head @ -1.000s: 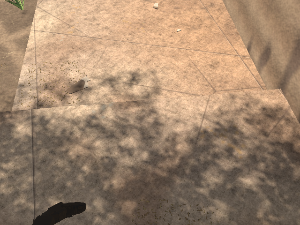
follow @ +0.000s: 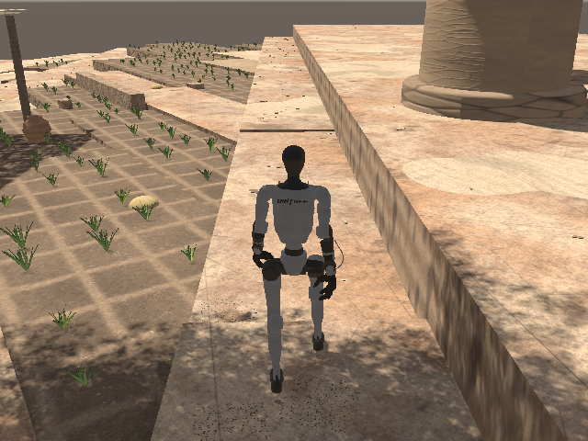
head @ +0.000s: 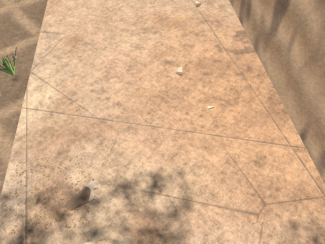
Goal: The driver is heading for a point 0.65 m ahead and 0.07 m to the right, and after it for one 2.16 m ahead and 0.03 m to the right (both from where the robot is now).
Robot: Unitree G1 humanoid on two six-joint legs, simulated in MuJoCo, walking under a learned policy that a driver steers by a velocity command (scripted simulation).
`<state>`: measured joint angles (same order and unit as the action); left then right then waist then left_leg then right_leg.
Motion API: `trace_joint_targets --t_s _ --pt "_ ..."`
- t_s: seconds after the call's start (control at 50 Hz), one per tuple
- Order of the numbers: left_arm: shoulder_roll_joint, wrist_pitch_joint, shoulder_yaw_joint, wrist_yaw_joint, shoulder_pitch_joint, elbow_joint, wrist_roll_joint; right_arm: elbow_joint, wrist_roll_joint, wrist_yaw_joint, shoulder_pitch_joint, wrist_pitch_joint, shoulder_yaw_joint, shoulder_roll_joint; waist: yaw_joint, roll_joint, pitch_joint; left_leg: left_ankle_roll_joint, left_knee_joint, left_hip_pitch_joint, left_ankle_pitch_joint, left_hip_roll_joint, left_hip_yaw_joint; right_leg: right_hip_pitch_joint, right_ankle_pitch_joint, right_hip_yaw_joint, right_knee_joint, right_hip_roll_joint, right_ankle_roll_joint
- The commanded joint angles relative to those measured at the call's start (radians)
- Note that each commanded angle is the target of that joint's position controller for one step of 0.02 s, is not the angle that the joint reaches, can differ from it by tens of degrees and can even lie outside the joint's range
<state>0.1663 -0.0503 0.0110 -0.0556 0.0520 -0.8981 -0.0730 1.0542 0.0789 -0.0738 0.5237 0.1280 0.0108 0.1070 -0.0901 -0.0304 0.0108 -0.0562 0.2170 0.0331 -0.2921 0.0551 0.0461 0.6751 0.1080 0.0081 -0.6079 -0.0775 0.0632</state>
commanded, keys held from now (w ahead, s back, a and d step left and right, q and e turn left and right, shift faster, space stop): w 0.68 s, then no key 0.32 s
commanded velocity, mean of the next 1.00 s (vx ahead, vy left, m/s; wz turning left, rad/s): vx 0.43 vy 0.00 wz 0.00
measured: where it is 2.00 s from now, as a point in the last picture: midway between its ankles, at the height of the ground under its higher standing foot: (151, 208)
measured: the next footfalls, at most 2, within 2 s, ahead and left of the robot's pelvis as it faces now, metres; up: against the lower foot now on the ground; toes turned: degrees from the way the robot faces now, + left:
right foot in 0.10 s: +0.27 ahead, -0.13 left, +0.00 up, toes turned -3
left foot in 0.64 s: +0.51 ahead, +0.08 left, +0.00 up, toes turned +3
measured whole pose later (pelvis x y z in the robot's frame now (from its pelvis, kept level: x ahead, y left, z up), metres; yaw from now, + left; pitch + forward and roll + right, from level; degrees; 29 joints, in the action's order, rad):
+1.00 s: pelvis +0.54 -0.01 -0.04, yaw +1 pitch +4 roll +4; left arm 0.20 -0.09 0.03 -0.05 0.07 -0.86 -0.08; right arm 0.97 0.06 -0.02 0.48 0.14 0.02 0.10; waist -0.11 -0.07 0.04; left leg -0.07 0.72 -0.29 -0.50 0.10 0.10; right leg 0.67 0.37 -0.04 -0.58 -0.09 -0.01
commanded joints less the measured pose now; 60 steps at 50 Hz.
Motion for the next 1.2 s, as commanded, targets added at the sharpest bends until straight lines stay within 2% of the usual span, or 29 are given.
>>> trace_joint_targets --t_s 0.02,0.08,0.12,0.14,0.16,0.18,0.2,0.24,0.28,0.46,0.56,0.64,0.66,0.68,0.7,0.72,0.74,0.78,0.82,0.86,0.92,1.0,1.02,1.04,1.08,1.12,1.14,1.16,1.2 --pt "0.088 -0.001 0.027 0.009 -0.129 0.092 0.013 -0.003 -0.005 0.004 0.076 -0.001 0.035 0.154 0.031 0.099 -0.099 -0.191 -0.036 0.066 0.506 -0.314 -0.131 0.029 -0.059 -0.002 0.086 0.015 0.024" --pt "0.118 -0.008 0.044 0.013 -0.143 0.106 0.031 -0.005 -0.007 0.016 0.050 -0.015 0.053 0.190 0.071 0.113 -0.063 -0.145 0.043 0.107 0.745 -0.312 -0.099 -0.136 -0.125 0.060 0.134 0.071 0.064" --pt "0.181 -0.031 0.072 0.022 0.057 0.055 0.061 -0.014 0.007 0.016 0.051 -0.014 0.054 0.185 0.149 0.076 0.132 -0.048 0.301 -0.046 0.863 -0.202 -0.020 -0.594 -0.018 0.058 0.027 0.086 0.149" --pt "0.196 -0.037 0.065 0.018 0.287 0.006 0.061 -0.025 0.023 0.012 0.211 0.001 0.017 0.083 0.157 -0.114 0.395 0.028 0.615 -0.432 0.483 -0.066 -0.010 -1.138 -0.045 -0.290 0.046 -0.131 0.355" --pt "0.209 -0.036 0.071 0.033 0.532 -0.072 0.030 -0.037 0.014 -0.010 0.132 0.001 0.011 0.087 0.259 -0.145 0.419 0.047 0.887 -0.659 -0.287 0.042 -0.072 -1.289 -0.155 -0.645 0.249 -0.298 0.412" --pt "0.212 -0.056 0.085 0.043 0.556 -0.110 0.006 -0.094 -0.022 -0.012 -0.089 -0.009 0.044 0.153 0.288 -0.041 0.193 -0.010 1.033 -0.799 -0.258 -0.024 -0.178 -1.111 -0.377 -0.601 0.326 -0.246 0.277" --pt "0.210 -0.069 0.089 0.052 0.394 -0.080 0.023 -0.107 -0.026 0.010 -0.171 -0.005 0.055 0.176 0.225 -0.016 0.004 -0.032 1.034 -0.814 -0.155 -0.105 -0.167 -0.850 -0.421 -0.485 0.366 -0.227 0.222" --pt "0.091 -0.066 0.056 0.062 0.270 -0.062 0.034 -0.109 0.012 0.042 -0.167 -0.004 0.036 0.102 0.141 -0.015 -0.011 -0.054 0.960 -0.678 -0.052 -0.174 -0.159 -0.627 -0.260 -0.331 0.422 -0.182 0.215" --pt "0.034 -0.069 0.040 0.056 0.261 -0.054 0.024 -0.097 0.009 0.042 -0.136 -0.019 0.029 0.053 0.091 0.004 -0.020 -0.045 0.925 -0.626 -0.002 -0.185 -0.139 -0.527 -0.200 -0.255 0.471 -0.152 0.211" --pt "0.092 -0.089 0.036 -0.024 0.398 -0.082 -0.015 -0.186 0.019 0.011 -0.357 -0.045 0.025 0.092 0.083 -0.046 -0.025 0.019 0.659 -0.495 0.500 -0.137 -0.037 -0.297 0.109 -0.042 0.386 -0.077 0.205" --pt "0.086 -0.093 0.033 -0.004 0.515 -0.130 -0.011 -0.262 0.000 0.041 -0.486 -0.039 0.056 0.159 0.108 -0.026 -0.064 -0.002 0.570 -0.723 0.227 -0.142 -0.057 -0.681 0.239 -0.119 0.265 -0.172 0.175" --pt "0.149 -0.097 0.060 0.006 0.413 -0.110 -0.003 -0.217 -0.033 0.061 -0.222 -0.015 0.104 0.222 -0.025 0.021 0.020 -0.085 0.454 -0.175 0.203 -0.041 0.052 -0.492 0.434 -0.011 -0.080 -0.061 0.100" --pt "0.087 -0.098 0.047 -0.007 0.495 -0.112 -0.007 -0.180 -0.035 0.069 -0.069 0.000 0.116 0.268 -0.032 0.161 0.178 -0.223 0.420 0.144 0.367 -0.133 -0.108 -0.316 0.056 0.018 -0.390 0.054 0.048" --pt "-0.027 -0.104 0.014 -0.025 0.604 -0.103 -0.028 -0.158 -0.025 0.058 0.069 0.002 0.094 0.271 -0.036 0.350 0.351 -0.471 0.255 0.412 0.426 -0.393 -0.609 -0.034 -0.787 -0.027 -0.746 0.221 -0.009" --pt "0.054 -0.103 0.040 -0.031 0.305 0.001 0.021 -0.107 0.022 0.054 0.132 0.022 0.094 0.236 -0.121 0.203 0.087 -0.399 0.135 0.284 0.316 -0.409 -0.726 0.235 -0.746 -0.161 -0.842 0.192 0.019" --pt "0.066 -0.092 0.045 -0.010 0.190 0.049 0.035 -0.123 -0.002 0.049 -0.019 0.037 0.102 0.255 -0.052 0.105 -0.048 -0.353 0.142 0.093 0.378 -0.436 -0.622 0.274 -0.635 -0.166 -0.834 0.111 0.023" --pt "0.089 -0.078 0.052 0.012 0.203 0.042 0.021 -0.131 -0.021 0.052 -0.122 0.028 0.086 0.186 0.008 -0.011 0.002 -0.330 0.167 -0.037 0.521 -0.413 -0.504 0.158 -0.566 -0.145 -0.808 0.055 0.013" --pt "0.001 -0.058 0.026 0.033 0.257 0.029 -0.027 -0.156 -0.020 0.066 -0.213 0.012 0.032 0.036 0.107 0.010 -0.023 -0.237 0.142 -0.277 0.631 -0.327 -0.295 0.017 -0.403 -0.130 -0.597 -0.020 -0.015" --pt "0.005 -0.042 0.033 0.027 0.268 0.031 -0.014 -0.163 -0.027 0.073 -0.205 0.011 0.044 0.084 0.118 0.080 0.015 -0.199 0.114 -0.348 0.622 -0.220 -0.161 -0.053 -0.286 -0.046 -0.468 0.008 -0.054" --pt "0.026 -0.051 0.031 0.001 0.265 0.025 -0.020 -0.152 0.004 0.079 -0.167 0.023 0.045 0.094 0.108 0.035 0.012 -0.167 0.189 -0.392 0.579 -0.196 -0.129 -0.030 0.031 -0.075 -0.337 -0.023 -0.059" --pt "0.061 -0.065 0.034 -0.001 0.103 0.046 -0.002 -0.152 -0.023 0.081 -0.093 0.020 0.045 0.129 0.038 0.027 0.012 -0.108 0.290 -0.491 0.291 -0.106 -0.058 -0.137 0.399 -0.010 -0.004 0.014 -0.061" --pt "0.092 -0.024 0.025 0.016 -0.006 0.084 -0.014 -0.118 -0.038 0.044 -0.001 0.027 0.021 0.103 0.023 0.052 -0.064 -0.147 0.386 -0.393 0.207 -0.264 -0.255 -0.026 0.254 -0.071 0.091 -0.049 -0.086" --pt "0.115 -0.037 0.035 0.013 -0.125 0.157 0.130 -0.127 -0.143 0.106 -0.035 -0.013 0.066 0.188 -0.006 0.074 -0.018 -0.124 0.451 -0.379 0.128 -0.208 -0.184 -0.126 0.333 -0.078 0.176 0.018 -0.029" --pt "0.092 -0.039 0.025 0.003 -0.150 0.156 0.146 -0.117 -0.133 0.127 -0.017 -0.034 0.061 0.190 -0.013 0.053 0.001 -0.114 0.515 -0.347 0.109 -0.200 -0.175 -0.146 0.364 -0.065 0.216 0.028 -0.017" --pt "0.068 -0.034 0.025 -0.012 -0.057 0.115 0.121 -0.108 -0.099 0.136 -0.001 -0.062 0.058 0.145 0.022 0.039 0.006 -0.100 0.647 -0.353 0.096 -0.170 -0.154 -0.271 0.408 -0.037 0.315 0.029 0.001" --pt "0.117 -0.021 0.056 0.000 0.267 -0.030 0.096 -0.094 -0.082 0.118 0.006 -0.064 0.044 0.056 0.120 -0.052 0.077 -0.041 0.958 -0.569 -0.102 -0.056 -0.048 -0.686 0.762 -0.002 0.278 -0.007 0.011" --pt "0.163 -0.020 0.057 0.006 0.385 -0.079 0.076 -0.083 -0.111 0.101 0.097 -0.062 0.022 0.006 0.147 -0.232 0.236 0.047 1.371 -0.834 -0.625 -0.009 -0.028 -1.067 1.208 -0.157 0.045 -0.249 0.168" --pt "0.125 -0.011 0.040 0.007 0.379 -0.080 0.088 -0.110 -0.134 0.093 0.132 -0.059 0.013 0.061 0.139 -0.191 0.390 0.068 1.506 -0.910 -0.624 -0.069 -0.165 -1.129 1.113 -0.291 -0.028 -0.332 0.266" --pt "0.124 0.000 0.031 0.032 0.249 -0.012 0.070 -0.146 -0.128 0.112 -0.044 -0.060 0.044 0.140 0.145 -0.005 0.312 0.079 1.439 -0.929 -0.363 -0.090 -0.186 -0.864 0.545 -0.273 0.101 -0.291 0.285"
Keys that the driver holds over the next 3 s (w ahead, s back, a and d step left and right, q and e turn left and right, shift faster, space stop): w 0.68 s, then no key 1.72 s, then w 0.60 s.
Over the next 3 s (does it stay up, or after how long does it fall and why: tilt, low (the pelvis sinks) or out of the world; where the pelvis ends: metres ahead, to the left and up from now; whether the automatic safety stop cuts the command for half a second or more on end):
stays up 0.89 -0.03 -0.12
